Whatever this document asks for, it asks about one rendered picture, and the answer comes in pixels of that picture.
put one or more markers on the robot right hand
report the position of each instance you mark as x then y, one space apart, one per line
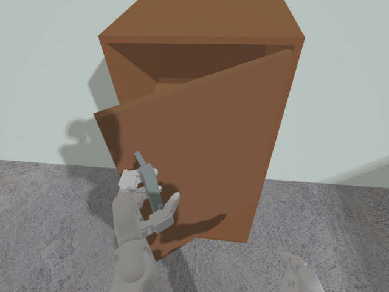
307 279

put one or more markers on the left robot forearm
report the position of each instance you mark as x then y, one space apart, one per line
135 270

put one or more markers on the cupboard door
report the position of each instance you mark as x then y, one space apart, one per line
207 138

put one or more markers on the handle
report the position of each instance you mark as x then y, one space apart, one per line
150 182

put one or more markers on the robot left hand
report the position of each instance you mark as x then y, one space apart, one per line
126 213

